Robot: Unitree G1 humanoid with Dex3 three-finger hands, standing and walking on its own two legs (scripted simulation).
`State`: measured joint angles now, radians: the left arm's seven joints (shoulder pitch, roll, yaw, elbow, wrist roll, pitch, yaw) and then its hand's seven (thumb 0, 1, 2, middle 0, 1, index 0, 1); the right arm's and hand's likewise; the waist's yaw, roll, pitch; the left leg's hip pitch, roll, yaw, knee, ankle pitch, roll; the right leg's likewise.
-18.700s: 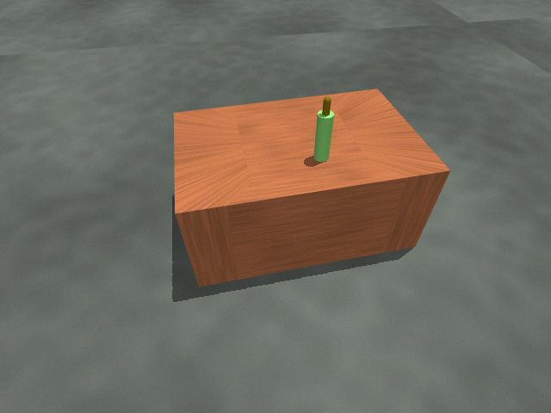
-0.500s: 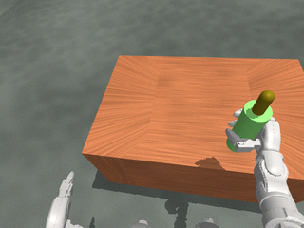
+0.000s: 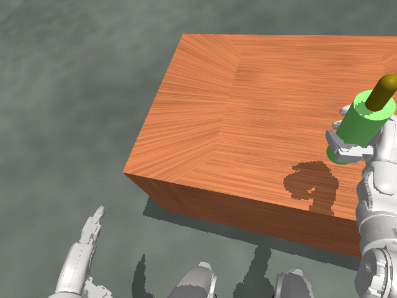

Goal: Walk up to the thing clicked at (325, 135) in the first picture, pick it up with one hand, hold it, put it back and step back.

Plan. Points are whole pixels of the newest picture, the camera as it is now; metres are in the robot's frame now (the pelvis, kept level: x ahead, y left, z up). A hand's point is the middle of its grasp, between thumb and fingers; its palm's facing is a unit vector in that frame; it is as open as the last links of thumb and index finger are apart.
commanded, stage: crouch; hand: right
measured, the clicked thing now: (360, 124) +0.47 -0.19 +0.03
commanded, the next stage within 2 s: lower in 0.50 s
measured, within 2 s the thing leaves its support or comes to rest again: neither
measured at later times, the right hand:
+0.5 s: hand (339, 128) +0.51 -0.18 -0.03, palm faces +0.17 +0.99 +0.01, open 7.7 cm
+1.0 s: hand (333, 136) +0.52 -0.18 -0.09, palm faces +0.17 +0.99 +0.01, open 7.7 cm
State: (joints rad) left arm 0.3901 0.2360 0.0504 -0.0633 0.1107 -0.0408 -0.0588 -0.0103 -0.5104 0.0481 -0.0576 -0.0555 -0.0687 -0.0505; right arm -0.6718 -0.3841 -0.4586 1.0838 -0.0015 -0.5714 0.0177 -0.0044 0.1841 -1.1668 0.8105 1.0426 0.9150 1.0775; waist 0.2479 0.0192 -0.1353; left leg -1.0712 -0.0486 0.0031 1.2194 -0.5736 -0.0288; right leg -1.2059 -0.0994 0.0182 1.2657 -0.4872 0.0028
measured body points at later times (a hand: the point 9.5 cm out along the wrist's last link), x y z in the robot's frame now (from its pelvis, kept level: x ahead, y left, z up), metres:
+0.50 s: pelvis -0.01 +0.01 -0.02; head +0.15 -0.06 +0.39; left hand +0.16 +0.26 +0.02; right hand +0.49 -0.23 -0.03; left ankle +0.00 +0.14 -0.62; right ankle +0.05 -0.12 -0.62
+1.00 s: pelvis -0.02 +0.00 -0.05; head +0.17 -0.07 +0.35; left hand +0.15 +0.26 +0.02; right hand +0.50 -0.23 -0.08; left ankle +0.00 +0.14 -0.62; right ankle +0.05 -0.12 -0.62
